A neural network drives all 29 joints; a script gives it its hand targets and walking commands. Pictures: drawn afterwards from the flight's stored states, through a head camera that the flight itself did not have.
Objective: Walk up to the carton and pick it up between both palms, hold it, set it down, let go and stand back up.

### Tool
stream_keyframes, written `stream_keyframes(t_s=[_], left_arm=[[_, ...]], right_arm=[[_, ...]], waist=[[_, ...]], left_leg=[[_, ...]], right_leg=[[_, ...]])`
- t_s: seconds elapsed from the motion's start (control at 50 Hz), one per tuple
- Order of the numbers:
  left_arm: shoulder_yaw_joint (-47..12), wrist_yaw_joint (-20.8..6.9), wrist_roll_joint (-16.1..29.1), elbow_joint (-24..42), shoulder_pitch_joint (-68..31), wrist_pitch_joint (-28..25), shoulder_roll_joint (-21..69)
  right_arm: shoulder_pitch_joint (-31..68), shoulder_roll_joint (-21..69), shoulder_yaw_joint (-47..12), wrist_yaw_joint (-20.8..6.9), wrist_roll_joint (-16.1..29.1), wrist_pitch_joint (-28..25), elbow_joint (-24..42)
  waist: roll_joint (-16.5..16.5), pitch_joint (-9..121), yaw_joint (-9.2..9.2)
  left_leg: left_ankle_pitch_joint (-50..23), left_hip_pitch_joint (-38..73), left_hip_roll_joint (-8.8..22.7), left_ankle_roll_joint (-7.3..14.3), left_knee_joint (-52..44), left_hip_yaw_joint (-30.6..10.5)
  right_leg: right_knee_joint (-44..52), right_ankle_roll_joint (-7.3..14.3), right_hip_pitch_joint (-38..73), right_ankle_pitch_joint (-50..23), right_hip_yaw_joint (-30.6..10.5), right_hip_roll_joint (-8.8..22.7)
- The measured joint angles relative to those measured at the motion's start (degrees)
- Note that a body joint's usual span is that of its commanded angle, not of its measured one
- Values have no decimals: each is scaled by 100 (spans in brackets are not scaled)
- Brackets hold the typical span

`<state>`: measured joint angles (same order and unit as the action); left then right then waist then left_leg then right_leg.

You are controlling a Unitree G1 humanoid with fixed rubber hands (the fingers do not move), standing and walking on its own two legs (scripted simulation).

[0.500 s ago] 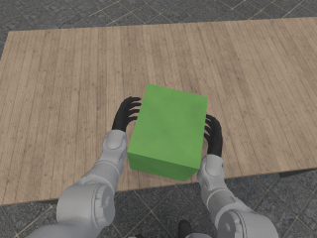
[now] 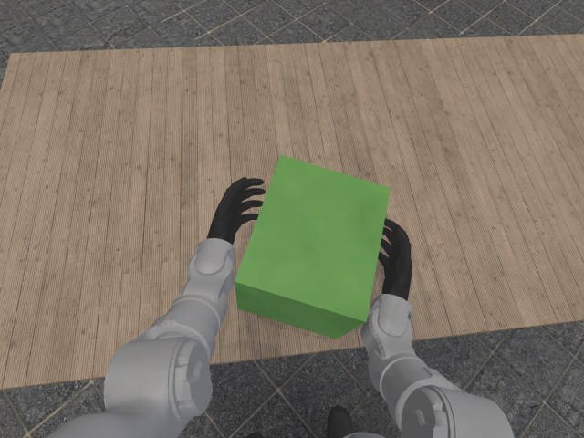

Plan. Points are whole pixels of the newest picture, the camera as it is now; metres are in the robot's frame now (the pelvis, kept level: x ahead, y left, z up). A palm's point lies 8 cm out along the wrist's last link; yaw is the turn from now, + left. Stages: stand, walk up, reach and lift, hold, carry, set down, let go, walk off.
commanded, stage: set down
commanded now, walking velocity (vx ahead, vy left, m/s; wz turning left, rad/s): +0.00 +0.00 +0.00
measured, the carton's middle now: (309, 251) +0.36 -0.03 -0.06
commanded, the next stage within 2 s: none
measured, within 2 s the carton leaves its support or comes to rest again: rests again in 0.78 s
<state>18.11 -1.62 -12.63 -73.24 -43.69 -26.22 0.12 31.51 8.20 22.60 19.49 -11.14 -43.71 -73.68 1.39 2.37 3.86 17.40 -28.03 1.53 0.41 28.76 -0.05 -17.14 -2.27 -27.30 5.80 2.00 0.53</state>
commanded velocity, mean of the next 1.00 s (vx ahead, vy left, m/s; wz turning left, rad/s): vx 0.00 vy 0.00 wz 0.00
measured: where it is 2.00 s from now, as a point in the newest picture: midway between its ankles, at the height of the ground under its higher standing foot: outside the picture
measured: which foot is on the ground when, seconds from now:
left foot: down 0.00-1.00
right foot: down 0.00-1.00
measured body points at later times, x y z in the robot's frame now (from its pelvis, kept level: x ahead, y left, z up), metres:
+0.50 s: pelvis +0.00 +0.04 +0.01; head +0.08 +0.09 +0.45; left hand +0.44 +0.13 +0.02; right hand +0.34 -0.12 +0.00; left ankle -0.08 +0.08 -0.73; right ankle -0.02 -0.16 -0.71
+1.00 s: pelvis +0.00 +0.05 +0.02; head +0.12 +0.09 +0.45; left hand +0.35 +0.16 -0.07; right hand +0.24 -0.12 -0.05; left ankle -0.08 +0.09 -0.72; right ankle -0.02 -0.15 -0.71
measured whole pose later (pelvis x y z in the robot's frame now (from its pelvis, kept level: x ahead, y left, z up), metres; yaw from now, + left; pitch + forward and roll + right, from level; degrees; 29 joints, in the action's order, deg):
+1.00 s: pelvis +0.00 +0.05 +0.02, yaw -1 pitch +20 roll -7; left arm 5.1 0.4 -12.2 -51.5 -25.3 -8.8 -2.8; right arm 17.6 5.5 7.0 15.3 -1.3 -55.1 -77.2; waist 2.0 5.0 5.4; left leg 10.8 -30.1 1.4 -1.7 28.7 0.3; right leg -5.9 2.1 -25.0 -11.3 2.0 0.0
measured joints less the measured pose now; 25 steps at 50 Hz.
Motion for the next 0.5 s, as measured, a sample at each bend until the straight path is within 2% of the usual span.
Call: stream_keyframes(t_s=[0.12,0.28,0.42,0.5], left_arm=[[2,36,1,-1,0,224,-71],[-40,205,0,163,-3,571,-87],[-486,323,-3,734,-2,988,-119],[-910,480,-2,765,-1,1369,-213]], right_arm=[[98,-15,21,-17,-1,73,-175],[96,-15,-85,-29,-1,468,134],[5,-15,-250,-29,20,645,329],[53,-17,-409,-28,405,745,147]], waist=[[0,167,22],[0,332,117],[0,549,289],[1,917,316]], left_leg=[[-66,-105,0,0,0,0],[-83,-132,0,0,0,0],[-506,-128,-1,0,1,0],[-474,-118,-5,0,0,0]], right_leg=[[0,10,-106,-106,0,0],[-1,8,-140,-303,0,0],[-1,29,-147,-990,0,0],[4,70,-147,-1049,0,1]])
